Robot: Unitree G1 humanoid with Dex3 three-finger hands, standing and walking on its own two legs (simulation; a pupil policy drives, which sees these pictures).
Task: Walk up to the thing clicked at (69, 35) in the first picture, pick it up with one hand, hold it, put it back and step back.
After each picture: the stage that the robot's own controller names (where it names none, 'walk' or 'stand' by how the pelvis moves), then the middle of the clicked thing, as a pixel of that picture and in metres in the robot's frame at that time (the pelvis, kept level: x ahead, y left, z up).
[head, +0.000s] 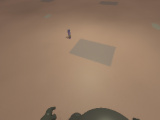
stand; (69, 34) +1.96 +0.64 -0.65
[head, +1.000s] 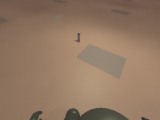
walk; (78, 37) +1.89 +0.27 -0.62
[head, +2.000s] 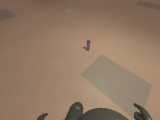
walk; (88, 45) +1.31 +0.10 -0.63
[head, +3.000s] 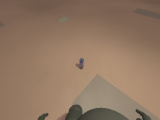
walk; (81, 64) +0.88 +0.15 -0.63
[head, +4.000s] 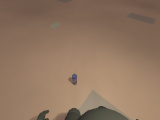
walk; (74, 79) +0.60 +0.19 -0.64
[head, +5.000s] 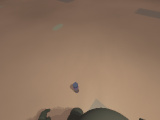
walk; (76, 88) +0.45 +0.20 -0.64
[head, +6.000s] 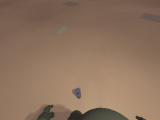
stand; (78, 93) +0.41 +0.17 -0.64
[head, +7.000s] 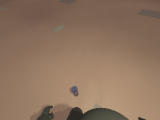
stand; (75, 91) +0.41 +0.22 -0.64
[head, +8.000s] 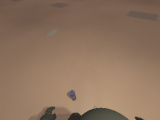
stand; (73, 95) +0.37 +0.24 -0.65
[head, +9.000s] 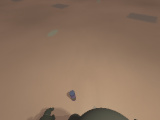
stand; (73, 96) +0.38 +0.23 -0.66
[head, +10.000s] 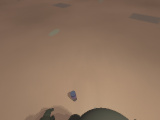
stand; (73, 96) +0.37 +0.22 -0.66
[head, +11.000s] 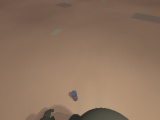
stand; (74, 96) +0.38 +0.21 -0.66
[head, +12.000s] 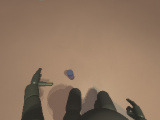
go down; (71, 75) +0.42 +0.21 -0.50
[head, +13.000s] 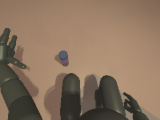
go down; (64, 59) +0.46 +0.24 -0.27
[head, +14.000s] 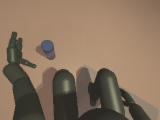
close in; (49, 52) +0.45 +0.27 -0.20
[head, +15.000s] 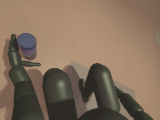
close; (29, 49) +0.44 +0.29 -0.16
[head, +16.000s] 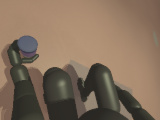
lift; (28, 50) +0.42 +0.29 -0.16
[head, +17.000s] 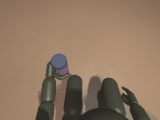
lift; (62, 68) +0.33 +0.21 -0.02
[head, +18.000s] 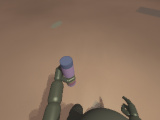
hold; (69, 73) +0.32 +0.17 +0.05
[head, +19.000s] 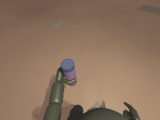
hold; (70, 74) +0.31 +0.16 +0.04
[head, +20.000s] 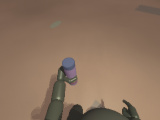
crouch; (71, 73) +0.32 +0.15 +0.03
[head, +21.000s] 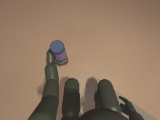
crouch; (61, 55) +0.43 +0.21 -0.03
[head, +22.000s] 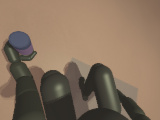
lower; (25, 49) +0.44 +0.29 -0.17
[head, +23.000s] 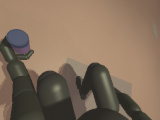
lower; (22, 47) +0.45 +0.29 -0.16
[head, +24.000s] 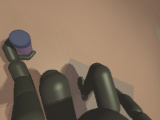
lower; (24, 48) +0.44 +0.30 -0.16
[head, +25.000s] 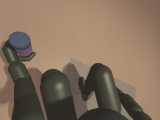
lower; (24, 49) +0.43 +0.31 -0.16
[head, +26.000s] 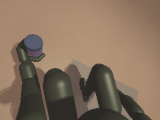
loosen; (35, 50) +0.43 +0.27 -0.15
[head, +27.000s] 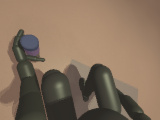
withdraw; (32, 50) +0.44 +0.28 -0.17
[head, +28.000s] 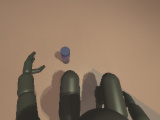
walk; (65, 56) +0.46 +0.23 -0.24
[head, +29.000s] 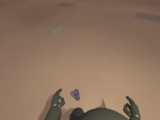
stand; (76, 95) +0.39 +0.17 -0.59
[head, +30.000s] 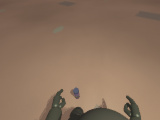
stand; (76, 93) +0.40 +0.18 -0.60
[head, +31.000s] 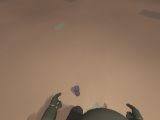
stand; (77, 91) +0.40 +0.18 -0.61
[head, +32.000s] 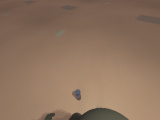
walk; (78, 95) +0.41 +0.18 -0.66
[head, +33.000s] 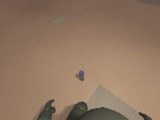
walk; (81, 76) +0.58 +0.17 -0.64
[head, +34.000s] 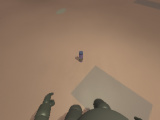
walk; (80, 56) +0.94 +0.13 -0.63
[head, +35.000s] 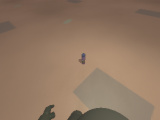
stand; (83, 59) +1.06 +0.17 -0.64
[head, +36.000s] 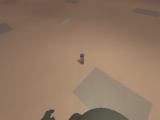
stand; (82, 59) +1.07 +0.18 -0.66
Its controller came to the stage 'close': yes
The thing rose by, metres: 0.69
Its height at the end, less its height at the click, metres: +0.00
